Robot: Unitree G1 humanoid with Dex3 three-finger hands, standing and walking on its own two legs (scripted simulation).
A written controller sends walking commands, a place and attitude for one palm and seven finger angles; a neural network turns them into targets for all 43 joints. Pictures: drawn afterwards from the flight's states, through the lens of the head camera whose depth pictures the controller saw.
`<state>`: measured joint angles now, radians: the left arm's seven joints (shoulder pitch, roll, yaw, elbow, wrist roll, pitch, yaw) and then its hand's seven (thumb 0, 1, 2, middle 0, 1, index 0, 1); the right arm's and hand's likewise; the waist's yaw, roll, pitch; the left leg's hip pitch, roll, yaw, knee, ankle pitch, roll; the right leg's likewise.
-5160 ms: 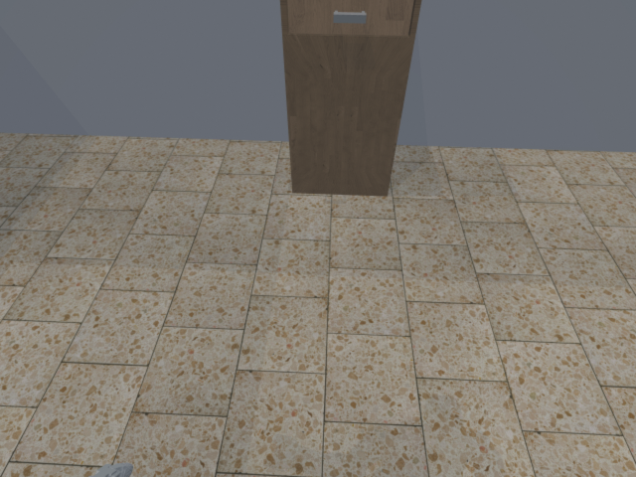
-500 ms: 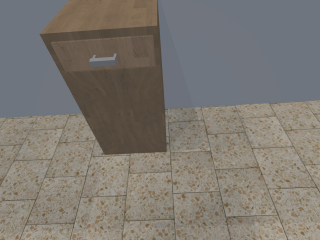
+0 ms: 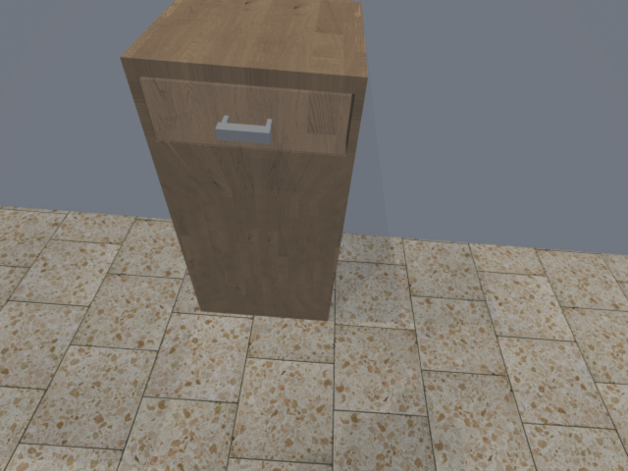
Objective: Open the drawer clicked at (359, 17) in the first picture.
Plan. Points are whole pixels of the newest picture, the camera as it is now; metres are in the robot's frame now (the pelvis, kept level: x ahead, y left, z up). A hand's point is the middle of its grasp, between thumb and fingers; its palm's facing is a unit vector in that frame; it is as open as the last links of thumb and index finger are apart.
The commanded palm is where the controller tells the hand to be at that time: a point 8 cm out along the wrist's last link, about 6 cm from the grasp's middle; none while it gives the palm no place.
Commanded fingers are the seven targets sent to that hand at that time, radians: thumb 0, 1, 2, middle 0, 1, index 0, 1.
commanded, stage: take the last steps up to it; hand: left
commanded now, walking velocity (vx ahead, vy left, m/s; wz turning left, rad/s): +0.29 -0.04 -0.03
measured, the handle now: (245, 127) +0.72 +0.20 +0.04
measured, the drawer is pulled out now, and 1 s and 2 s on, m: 0.00 0.00 0.00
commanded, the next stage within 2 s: come to a stop and stand still in 0.40 s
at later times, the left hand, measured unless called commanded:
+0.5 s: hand (246, 404) +0.25 +0.12 -0.16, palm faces +0.04 -0.97 -0.22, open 7.2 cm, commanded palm none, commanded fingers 0.00 0.90 0.90 -0.20 -0.30 -0.20 -0.30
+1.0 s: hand (233, 430) +0.21 +0.14 -0.17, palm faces +0.03 -0.96 -0.27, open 7.3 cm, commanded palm none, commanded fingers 0.00 0.90 0.90 -0.20 -0.30 -0.20 -0.30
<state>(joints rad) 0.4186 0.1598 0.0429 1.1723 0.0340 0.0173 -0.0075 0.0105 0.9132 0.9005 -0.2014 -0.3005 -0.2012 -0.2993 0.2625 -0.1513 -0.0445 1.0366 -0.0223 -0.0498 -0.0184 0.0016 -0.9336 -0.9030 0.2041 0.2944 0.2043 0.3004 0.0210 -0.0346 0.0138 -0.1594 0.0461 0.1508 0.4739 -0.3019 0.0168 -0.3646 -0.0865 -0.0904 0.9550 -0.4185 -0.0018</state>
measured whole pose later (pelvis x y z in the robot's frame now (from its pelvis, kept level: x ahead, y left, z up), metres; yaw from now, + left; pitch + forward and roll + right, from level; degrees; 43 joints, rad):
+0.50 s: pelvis +0.16 -0.06 +0.00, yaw +1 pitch -1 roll +0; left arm 0.16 0.14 0.05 1.03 0.01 -0.06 0.03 -0.01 0.94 0.90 -0.20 -0.30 -0.20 -0.30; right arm 0.32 -0.16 -0.05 1.10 -0.02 0.00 -0.01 0.01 -0.91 -0.90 0.20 0.29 0.20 0.30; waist -0.04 0.04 0.06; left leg -0.42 0.10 0.06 1.09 -0.37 0.00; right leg -0.29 -0.02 -0.18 0.49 -0.18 -0.07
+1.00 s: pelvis +0.21 -0.06 -0.01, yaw -2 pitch +0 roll +2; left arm 0.27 0.18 0.04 1.04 0.02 0.03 0.03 0.01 0.91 0.90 -0.20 -0.30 -0.20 -0.30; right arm 0.11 -0.16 -0.04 1.02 -0.01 0.03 -0.03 0.00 -0.91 -0.90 0.21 0.29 0.21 0.30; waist 0.03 0.00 0.09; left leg -0.28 0.04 0.11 0.50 -0.21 -0.01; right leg -0.27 -0.04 -0.05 0.62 -0.34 0.01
